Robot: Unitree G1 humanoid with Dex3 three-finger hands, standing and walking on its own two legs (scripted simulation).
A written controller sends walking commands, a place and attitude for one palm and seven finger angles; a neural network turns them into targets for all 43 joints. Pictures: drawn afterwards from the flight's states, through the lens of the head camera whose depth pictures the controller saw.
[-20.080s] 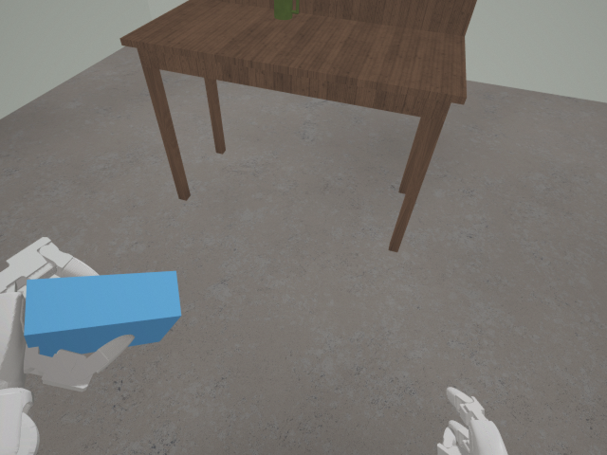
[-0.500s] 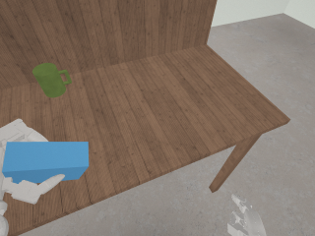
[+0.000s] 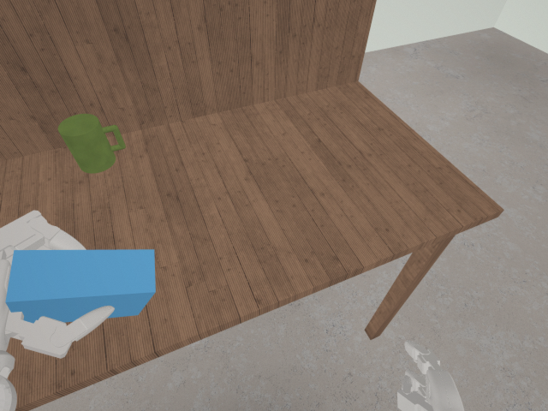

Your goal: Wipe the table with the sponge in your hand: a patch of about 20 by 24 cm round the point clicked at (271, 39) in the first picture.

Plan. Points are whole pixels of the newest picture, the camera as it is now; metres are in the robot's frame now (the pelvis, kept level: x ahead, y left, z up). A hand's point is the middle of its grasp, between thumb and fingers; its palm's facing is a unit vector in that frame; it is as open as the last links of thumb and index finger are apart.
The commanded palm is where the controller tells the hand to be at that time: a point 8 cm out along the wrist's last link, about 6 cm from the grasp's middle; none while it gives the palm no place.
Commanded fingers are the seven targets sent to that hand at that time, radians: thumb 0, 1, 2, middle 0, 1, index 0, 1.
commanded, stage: shuffle to correct the standing spot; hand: left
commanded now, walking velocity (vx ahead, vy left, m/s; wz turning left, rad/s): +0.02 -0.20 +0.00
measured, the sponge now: (107, 287) +0.23 +0.20 +0.14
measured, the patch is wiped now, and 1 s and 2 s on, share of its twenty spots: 0.00 0.00 0.00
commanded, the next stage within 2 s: come to a stop and stand still in 0.62 s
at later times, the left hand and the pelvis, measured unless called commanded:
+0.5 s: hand (63, 279) +0.22 +0.24 +0.16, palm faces +0.30 -0.86 -0.41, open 9.2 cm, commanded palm +0.16 +0.28 +0.18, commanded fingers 0.00 0.10 1.30 -1.20 -1.60 -1.20 -1.60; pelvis +0.00 +0.00 +0.00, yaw +0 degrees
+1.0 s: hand (43, 276) +0.22 +0.26 +0.16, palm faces +0.31 -0.88 -0.36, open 9.2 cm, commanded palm +0.16 +0.30 +0.18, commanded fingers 0.00 0.10 1.30 -1.20 -1.60 -1.20 -1.60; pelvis -0.02 +0.03 +0.00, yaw -3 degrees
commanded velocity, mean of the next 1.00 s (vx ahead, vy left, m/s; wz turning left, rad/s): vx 0.01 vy -0.14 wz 0.00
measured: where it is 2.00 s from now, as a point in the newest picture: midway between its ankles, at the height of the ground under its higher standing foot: outside the picture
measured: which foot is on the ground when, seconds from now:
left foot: down 0.00-1.00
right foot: down 0.00-1.00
